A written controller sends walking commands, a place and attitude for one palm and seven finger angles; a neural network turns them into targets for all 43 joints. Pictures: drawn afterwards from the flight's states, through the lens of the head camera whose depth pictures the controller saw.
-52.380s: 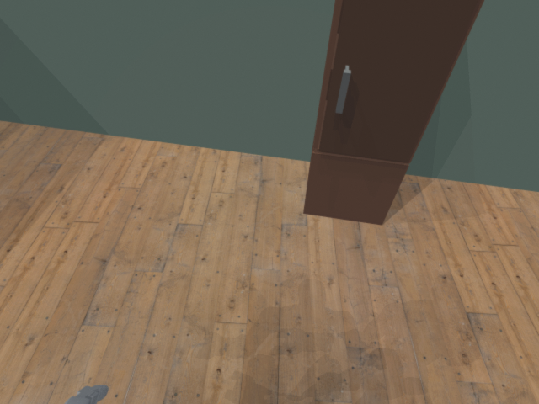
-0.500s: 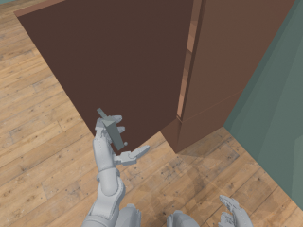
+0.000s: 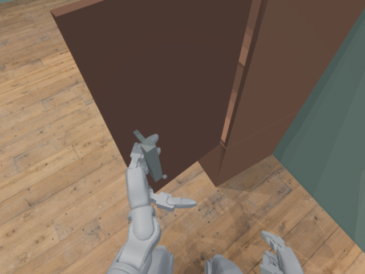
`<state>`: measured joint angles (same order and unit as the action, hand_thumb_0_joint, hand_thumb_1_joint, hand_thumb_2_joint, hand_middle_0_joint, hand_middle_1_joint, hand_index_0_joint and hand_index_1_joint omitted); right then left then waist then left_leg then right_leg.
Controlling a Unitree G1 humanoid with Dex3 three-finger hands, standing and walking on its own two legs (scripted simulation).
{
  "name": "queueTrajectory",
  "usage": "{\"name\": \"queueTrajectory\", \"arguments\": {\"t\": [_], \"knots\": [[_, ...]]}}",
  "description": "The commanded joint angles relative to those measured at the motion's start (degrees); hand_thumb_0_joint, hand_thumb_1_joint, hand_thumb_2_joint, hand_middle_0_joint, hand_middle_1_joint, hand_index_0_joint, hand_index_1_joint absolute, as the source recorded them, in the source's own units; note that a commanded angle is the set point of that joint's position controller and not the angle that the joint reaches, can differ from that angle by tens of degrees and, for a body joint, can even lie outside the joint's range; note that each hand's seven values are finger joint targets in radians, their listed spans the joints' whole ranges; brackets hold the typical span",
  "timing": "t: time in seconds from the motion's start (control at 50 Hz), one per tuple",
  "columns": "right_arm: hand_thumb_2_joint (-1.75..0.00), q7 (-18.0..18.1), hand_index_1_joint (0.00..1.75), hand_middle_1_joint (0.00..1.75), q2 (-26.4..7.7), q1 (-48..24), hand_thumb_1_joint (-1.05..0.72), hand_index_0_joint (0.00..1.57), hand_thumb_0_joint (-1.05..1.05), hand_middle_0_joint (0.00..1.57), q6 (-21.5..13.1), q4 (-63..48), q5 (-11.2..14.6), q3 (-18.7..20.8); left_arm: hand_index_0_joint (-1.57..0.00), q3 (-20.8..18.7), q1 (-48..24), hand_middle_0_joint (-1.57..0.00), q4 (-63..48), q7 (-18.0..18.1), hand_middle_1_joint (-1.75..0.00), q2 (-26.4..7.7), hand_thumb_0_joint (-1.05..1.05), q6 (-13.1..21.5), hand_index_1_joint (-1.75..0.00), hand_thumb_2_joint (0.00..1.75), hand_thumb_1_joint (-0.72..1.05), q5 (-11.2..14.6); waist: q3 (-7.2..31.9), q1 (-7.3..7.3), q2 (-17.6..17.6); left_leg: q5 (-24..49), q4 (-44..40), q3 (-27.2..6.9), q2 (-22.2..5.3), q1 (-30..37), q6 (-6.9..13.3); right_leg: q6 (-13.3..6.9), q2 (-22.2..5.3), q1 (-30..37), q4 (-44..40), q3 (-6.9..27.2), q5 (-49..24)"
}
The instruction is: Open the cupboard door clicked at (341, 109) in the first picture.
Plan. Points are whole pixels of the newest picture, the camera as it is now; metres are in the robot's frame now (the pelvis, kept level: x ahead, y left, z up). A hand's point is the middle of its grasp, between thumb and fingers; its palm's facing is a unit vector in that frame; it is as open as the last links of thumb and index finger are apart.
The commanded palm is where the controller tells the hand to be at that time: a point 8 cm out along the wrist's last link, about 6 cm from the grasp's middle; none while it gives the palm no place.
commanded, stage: slide the hand sideways off the handle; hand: left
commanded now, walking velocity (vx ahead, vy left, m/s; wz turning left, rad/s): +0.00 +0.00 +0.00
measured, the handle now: (147, 156) +0.36 +0.10 +0.04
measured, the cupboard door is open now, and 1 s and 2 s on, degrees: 100 100 100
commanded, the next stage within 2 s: draw the hand back to the body in 1.16 s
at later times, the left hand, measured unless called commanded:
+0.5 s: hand (153, 198) +0.27 +0.08 +0.04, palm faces -0.13 -0.99 +0.06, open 16.2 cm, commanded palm +0.24 +0.13 +0.03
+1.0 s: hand (136, 226) +0.22 +0.11 +0.03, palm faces -0.12 -0.99 +0.00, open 16.3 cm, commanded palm +0.20 +0.17 +0.03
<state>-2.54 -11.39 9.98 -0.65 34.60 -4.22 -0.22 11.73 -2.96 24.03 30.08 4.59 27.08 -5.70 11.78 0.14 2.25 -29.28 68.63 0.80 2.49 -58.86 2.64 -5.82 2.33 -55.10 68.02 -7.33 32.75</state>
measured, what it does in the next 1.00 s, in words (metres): stands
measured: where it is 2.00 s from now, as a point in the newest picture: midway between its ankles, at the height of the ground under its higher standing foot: outside the picture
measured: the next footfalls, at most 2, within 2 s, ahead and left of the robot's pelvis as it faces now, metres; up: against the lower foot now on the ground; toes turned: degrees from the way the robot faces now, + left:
none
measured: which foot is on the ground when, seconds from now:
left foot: down 0.00-1.00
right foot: down 0.00-1.00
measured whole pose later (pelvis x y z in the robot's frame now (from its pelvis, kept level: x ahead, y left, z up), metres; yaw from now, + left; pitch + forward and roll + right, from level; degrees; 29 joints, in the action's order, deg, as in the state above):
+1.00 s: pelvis +0.01 +0.02 -0.01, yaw -1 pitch +19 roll -2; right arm -0.9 -12.1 12.3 0.9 22.9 0.1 -1.4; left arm 10.5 26.3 -5.2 -1.9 -7.3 24.4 3.5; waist 11.6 1.2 2.2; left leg -33.0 74.0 1.8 2.0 -60.5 4.1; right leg -4.6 2.7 -56.5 72.5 -6.5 35.6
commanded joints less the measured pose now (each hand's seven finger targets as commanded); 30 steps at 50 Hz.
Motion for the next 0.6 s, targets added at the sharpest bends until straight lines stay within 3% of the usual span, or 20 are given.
{"name": "queueTrajectory", "arguments": {"t": [0.0,0.02,0.06,0.08,0.1,0.14,0.18,0.22,0.26,0.28,0.3,0.32,0.36,0.4,0.42,0.48,0.54,0.58], "knots": [[-0.9,0.9,0.3,0.3,-7.1,1.9,-0.9,0.2,0.0,0.2,-1.0,-8.2,1.1,2.4,-0.15,6.9,-18.2,-0.15,-13.9,-18.4,-0.3,-6.0,0.0,7.4,-0.3,0.3,-0.5,-3.9,17.4,-5.52,-5.3,11.5,-4.2,-4.3,-0.9,11.2,-0.2,4.0,-3.0,9.3,-10.0,10.3,-21.7],[-0.9,1.1,0.3,0.3,-7.0,1.6,-0.9,0.2,0.0,0.2,-1.1,-8.9,1.5,2.5,-0.15,7.9,-18.9,-0.15,-15.9,-21.6,-0.3,-5.6,0.0,8.1,-0.3,0.3,-0.5,-2.7,19.5,-5.42,-3.8,11.9,-4.1,-4.5,-0.9,12.9,-0.2,4.0,-3.0,9.0,-9.8,10.4,-22.0],[-0.9,1.3,0.3,0.3,-7.5,1.3,-0.9,0.2,0.0,0.2,-1.1,-9.9,2.9,2.3,-0.15,9.9,-16.7,-0.15,-14.8,-28.7,-0.3,-4.6,0.0,7.5,-0.3,0.3,-0.5,1.1,16.9,-5.99,-2.4,10.1,-5.0,-5.2,-1.2,15.5,-0.5,3.7,-2.5,5.6,-10.8,9.7,-17.6],[-0.9,1.5,0.3,0.3,-7.6,1.3,-0.9,0.2,0.0,0.2,-1.1,-10.7,3.5,2.1,-0.15,9.5,-16.8,-0.15,-15.5,-31.0,-0.3,-3.7,0.0,6.6,-0.3,0.3,-0.5,4.3,16.0,-5.45,-1.6,9.5,-6.1,-5.6,-1.3,16.7,-0.6,3.4,-2.3,5.3,-11.5,9.3,-15.7],[-0.9,1.5,0.3,0.3,-7.8,0.9,-0.9,0.2,0.0,0.2,-1.3,-11.3,4.2,1.9,-0.15,10.0,-16.8,-0.15,-16.4,-32.3,-0.3,-1.5,0.0,5.2,-0.3,0.3,-0.5,7.5,15.9,-5.29,0.3,9.9,-7.3,-6.1,-1.6,19.3,-0.8,3.0,-1.9,3.9,-11.6,8.2,-14.3],[-0.9,1.7,0.3,0.3,-8.2,0.7,-0.9,0.2,0.0,0.2,-1.1,-12.3,4.9,2.0,-0.15,6.9,-11.0,-0.15,-16.3,-32.7,-0.3,-0.8,0.0,2.5,-0.3,0.3,-0.5,12.5,16.2,-3.68,-1.8,10.5,-9.2,-6.8,-2.0,21.1,-1.3,3.0,-1.2,4.6,-12.0,6.5,-13.5],[-0.9,1.7,0.3,0.3,-8.5,0.5,-0.9,0.2,0.0,0.2,-0.8,-13.4,5.2,2.0,-0.15,5.7,-7.2,-0.15,-17.0,-31.5,-0.3,-0.2,0.0,0.6,-0.3,0.3,-0.5,13.9,15.0,-3.1,-4.0,10.9,-10.2,-7.1,-2.3,20.8,-1.4,3.1,-1.0,4.8,-11.8,5.5,-13.2],[-0.9,1.2,0.3,0.3,-8.5,0.3,-0.9,0.2,0.0,0.2,-0.9,-14.4,4.7,2.2,-0.15,4.6,-3.7,-0.15,-19.7,-29.2,-0.3,-1.6,0.0,0.8,-0.3,0.3,-0.5,12.3,15.8,-1.74,-3.4,13.5,-9.9,-7.4,-2.4,20.4,-1.7,2.9,-1.1,4.5,-9.6,4.9,-14.4],[-0.9,0.4,0.3,0.3,-8.1,0.7,-0.9,0.2,0.0,0.2,-0.6,-14.9,4.2,2.4,-0.15,5.1,-0.4,-0.15,-20.2,-27.2,-0.3,-1.4,0.0,1.7,-0.3,0.3,-0.5,9.9,14.4,-2.03,-5.1,14.4,-9.2,-7.2,-2.7,19.4,-1.8,3.0,-1.1,3.4,-8.7,4.7,-14.7],[-0.9,0.0,0.3,0.3,-8.0,0.6,-0.9,0.2,0.0,0.2,-0.6,-15.3,4.0,2.4,-0.15,4.8,1.7,-0.15,-21.2,-26.4,-0.3,-2.0,0.0,2.3,-0.3,0.3,-0.5,9.0,14.2,-1.43,-5.5,13.9,-9.1,-7.1,-2.6,18.1,-1.8,2.9,-1.1,3.8,-8.2,4.8,-14.2],[-0.9,-0.4,0.3,0.3,-8.3,0.5,-0.9,0.2,0.0,0.2,-0.5,-15.9,3.9,2.5,-0.15,3.7,4.9,-0.15,-21.5,-25.7,-0.3,-3.6,0.0,2.7,-0.3,0.3,-0.5,7.7,14.0,-0.2,-4.5,14.8,-9.1,-7.2,-2.5,17.4,-2.1,2.4,-1.0,4.2,-7.4,4.9,-14.2],[-0.9,-0.8,0.3,0.3,-7.9,0.1,-0.9,0.2,0.0,0.2,-0.4,-16.4,3.7,2.4,-0.15,5.0,5.9,-0.15,-23.0,-25.2,-0.3,-2.5,0.0,3.3,-0.3,0.3,-0.5,7.0,14.4,-0.49,-3.5,15.4,-8.9,-7.3,-2.7,18.4,-2.4,2.5,-1.0,3.0,-6.9,4.8,-14.1],[-0.9,-1.3,0.3,0.3,-7.8,0.4,-0.9,0.2,0.0,0.2,-0.2,-17.0,3.6,2.6,-0.15,5.0,9.4,-0.15,-25.4,-25.0,-0.3,-2.9,0.0,3.7,-0.3,0.3,-0.5,6.6,14.9,-0.19,-3.1,17.1,-8.8,-7.2,-2.9,19.3,-2.8,2.4,-0.8,3.1,-6.6,4.9,-15.0],[-0.9,-1.6,0.3,0.3,-8.1,0.5,-0.9,0.2,0.0,0.2,0.2,-18.0,3.6,2.8,-0.15,2.4,15.2,-0.15,-28.1,-24.8,-0.3,-5.8,0.0,3.6,-0.3,0.3,-0.5,6.3,16.4,1.41,-2.7,20.0,-8.8,-7.3,-3.0,19.5,-3.4,2.1,-0.6,4.7,-5.7,5.0,-16.5],[-0.9,-1.7,0.3,0.3,-7.8,0.3,-0.9,0.2,0.0,0.2,0.4,-18.5,3.6,2.7,-0.15,4.4,15.8,-0.15,-30.6,-24.9,-0.3,-4.4,0.0,3.7,-0.3,0.3,-0.5,6.1,16.9,0.79,-1.9,22.0,-8.3,-6.9,-3.0,20.4,-3.5,2.4,-0.8,4.4,-5.6,5.2,-18.0],[-0.9,-1.5,0.3,0.3,-7.5,0.8,-0.9,0.2,0.0,0.2,1.0,-18.9,3.8,2.7,-0.15,5.1,16.5,-0.15,-34.2,-24.6,-0.3,-5.9,0.0,3.2,-0.3,0.3,-0.5,4.2,14.2,-0.46,-0.9,22.1,-7.8,-7.7,-3.4,20.0,-3.9,2.6,-0.8,2.3,-4.8,5.2,-17.3],[-0.9,-0.8,0.3,0.3,-7.4,0.8,-0.9,0.2,0.0,0.2,1.1,-18.8,3.7,2.4,-0.15,5.1,18.0,-0.15,-33.4,-24.3,-0.3,-6.1,0.0,3.1,-0.3,0.3,-0.5,3.3,11.1,-1.7,-3.8,18.1,-7.3,-8.2,-3.3,17.0,-3.4,2.8,-0.6,0.7,-4.6,5.1,-15.6],[-0.9,-0.3,0.3,0.3,-7.4,0.9,-0.9,0.2,0.0,0.2,0.7,-19.0,3.8,2.4,-0.15,5.5,17.4,-0.15,-35.5,-25.1,-0.3,-6.2,0.0,3.5,-0.3,0.3,-0.5,3.8,11.8,-1.83,-3.2,16.1,-7.4,-9.1,-3.3,17.2,-3.7,2.9,-0.7,0.0,-4.2,4.9,-13.9]]}}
